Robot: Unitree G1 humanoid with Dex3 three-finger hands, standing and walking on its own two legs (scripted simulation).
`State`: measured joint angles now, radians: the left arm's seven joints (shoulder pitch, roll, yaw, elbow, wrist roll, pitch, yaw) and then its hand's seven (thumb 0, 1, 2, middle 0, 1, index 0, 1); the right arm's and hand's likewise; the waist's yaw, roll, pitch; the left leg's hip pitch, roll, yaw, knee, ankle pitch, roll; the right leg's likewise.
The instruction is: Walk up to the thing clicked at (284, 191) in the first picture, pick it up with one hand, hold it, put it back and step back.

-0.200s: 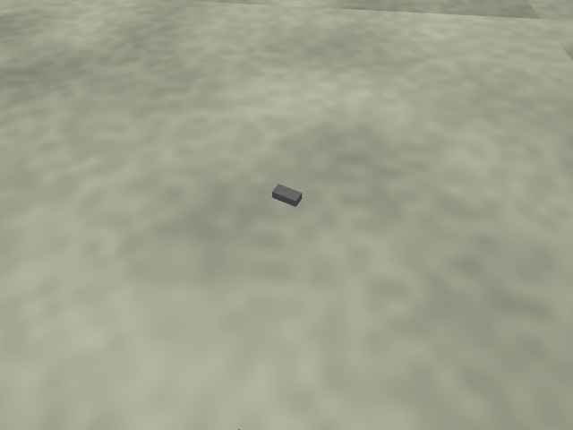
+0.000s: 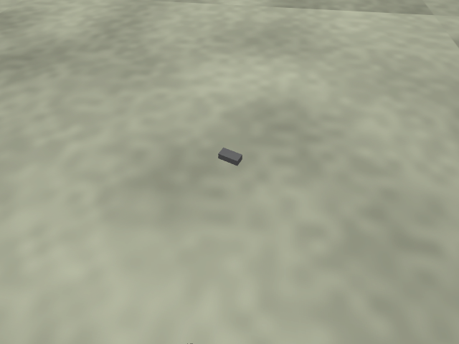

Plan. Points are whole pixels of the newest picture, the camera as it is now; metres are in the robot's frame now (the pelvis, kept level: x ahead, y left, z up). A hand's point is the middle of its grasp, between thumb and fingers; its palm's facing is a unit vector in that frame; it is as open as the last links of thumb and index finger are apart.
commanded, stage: stand
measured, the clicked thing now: (230, 156) +1.26 +0.02 -0.76
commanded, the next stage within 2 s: walk up in 0.92 s
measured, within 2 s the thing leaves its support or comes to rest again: neither
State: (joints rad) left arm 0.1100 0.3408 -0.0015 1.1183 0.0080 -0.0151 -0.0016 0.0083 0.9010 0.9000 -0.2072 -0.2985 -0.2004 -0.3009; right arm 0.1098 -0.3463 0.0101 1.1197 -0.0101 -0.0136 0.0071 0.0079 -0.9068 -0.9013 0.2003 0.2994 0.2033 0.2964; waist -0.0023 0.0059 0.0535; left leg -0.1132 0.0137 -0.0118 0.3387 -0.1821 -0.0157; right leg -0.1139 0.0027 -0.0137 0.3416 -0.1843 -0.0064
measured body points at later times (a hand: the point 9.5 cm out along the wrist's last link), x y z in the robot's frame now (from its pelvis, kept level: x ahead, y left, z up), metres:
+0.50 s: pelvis +0.00 +0.00 +0.00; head +0.01 +0.00 +0.45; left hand +0.08 +0.30 -0.13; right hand +0.08 -0.30 -0.13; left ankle +0.00 +0.13 -0.75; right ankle +0.00 -0.11 -0.75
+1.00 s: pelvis +0.00 +0.00 +0.00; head +0.02 +0.00 +0.44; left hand +0.08 +0.31 -0.13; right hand +0.08 -0.30 -0.13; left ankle +0.00 +0.13 -0.75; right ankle +0.00 -0.11 -0.75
